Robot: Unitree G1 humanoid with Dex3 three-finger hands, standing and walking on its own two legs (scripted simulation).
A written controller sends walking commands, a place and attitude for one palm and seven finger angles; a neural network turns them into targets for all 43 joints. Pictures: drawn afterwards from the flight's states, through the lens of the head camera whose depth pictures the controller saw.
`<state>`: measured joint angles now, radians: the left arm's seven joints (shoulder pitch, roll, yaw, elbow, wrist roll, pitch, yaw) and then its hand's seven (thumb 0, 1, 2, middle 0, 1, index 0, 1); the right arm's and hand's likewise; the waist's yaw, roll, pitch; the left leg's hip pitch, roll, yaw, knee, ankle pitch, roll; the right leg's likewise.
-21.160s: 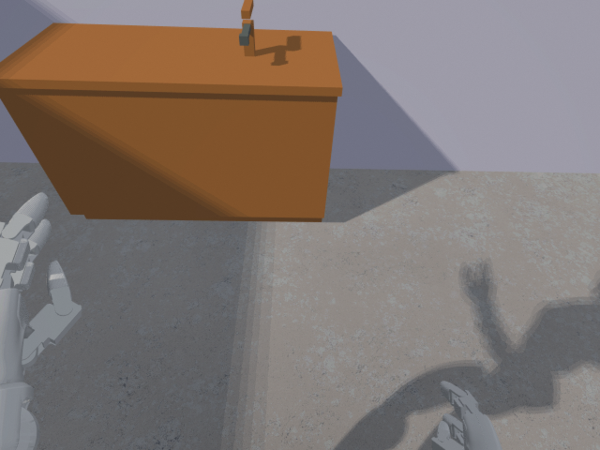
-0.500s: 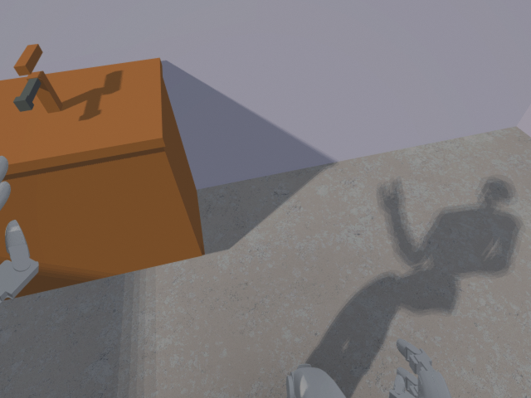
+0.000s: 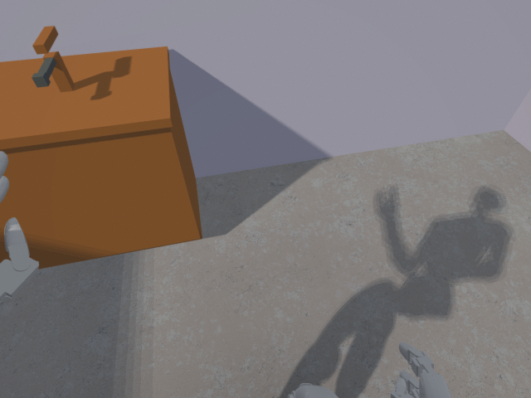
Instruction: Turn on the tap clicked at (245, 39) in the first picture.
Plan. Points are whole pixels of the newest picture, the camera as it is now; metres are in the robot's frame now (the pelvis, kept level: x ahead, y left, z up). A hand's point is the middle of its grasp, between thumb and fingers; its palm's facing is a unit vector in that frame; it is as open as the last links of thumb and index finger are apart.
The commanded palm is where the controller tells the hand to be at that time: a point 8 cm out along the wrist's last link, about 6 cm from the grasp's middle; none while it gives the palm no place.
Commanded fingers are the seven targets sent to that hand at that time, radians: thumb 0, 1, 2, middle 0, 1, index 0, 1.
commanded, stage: come to a stop and stand still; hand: left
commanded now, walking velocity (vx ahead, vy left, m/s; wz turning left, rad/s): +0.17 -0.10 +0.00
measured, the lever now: (41, 79) +0.84 +0.64 +0.06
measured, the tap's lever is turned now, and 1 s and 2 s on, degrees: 0 0 0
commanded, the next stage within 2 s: look again from close up in 0.36 s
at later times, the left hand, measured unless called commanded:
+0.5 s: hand (4, 267) +0.20 +0.27 +0.20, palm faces +0.43 -0.75 -0.51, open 7.4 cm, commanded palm +0.14 +0.28 +0.19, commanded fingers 0.00 0.90 0.90 -0.20 -0.30 -0.20 -0.30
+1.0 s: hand (16, 242) +0.24 +0.29 +0.18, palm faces +0.38 -0.87 -0.31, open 7.4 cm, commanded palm +0.19 +0.32 +0.19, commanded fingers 0.00 0.90 0.90 -0.20 -0.30 -0.20 -0.30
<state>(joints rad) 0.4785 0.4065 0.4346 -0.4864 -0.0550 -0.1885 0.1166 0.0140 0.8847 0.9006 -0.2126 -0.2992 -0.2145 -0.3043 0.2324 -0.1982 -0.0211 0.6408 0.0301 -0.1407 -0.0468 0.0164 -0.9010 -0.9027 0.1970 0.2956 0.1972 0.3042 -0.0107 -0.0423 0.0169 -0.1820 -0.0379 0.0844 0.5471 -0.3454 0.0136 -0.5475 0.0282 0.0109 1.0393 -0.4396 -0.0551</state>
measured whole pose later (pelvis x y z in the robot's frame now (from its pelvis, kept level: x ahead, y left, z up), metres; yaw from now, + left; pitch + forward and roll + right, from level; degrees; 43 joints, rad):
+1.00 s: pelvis +0.01 +0.05 +0.01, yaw -3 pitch -1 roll -1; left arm 0.38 0.34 0.36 -0.44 -0.04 -0.24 0.11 0.02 0.89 0.90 -0.21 -0.30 -0.21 -0.30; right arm 0.23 -0.20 0.02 0.57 -0.01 -0.15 -0.01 0.02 -0.90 -0.90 0.20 0.30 0.20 0.30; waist 0.03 -0.04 0.04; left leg -0.17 -0.01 0.08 0.51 -0.32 0.05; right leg -0.25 0.02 0.04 0.48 -0.21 0.00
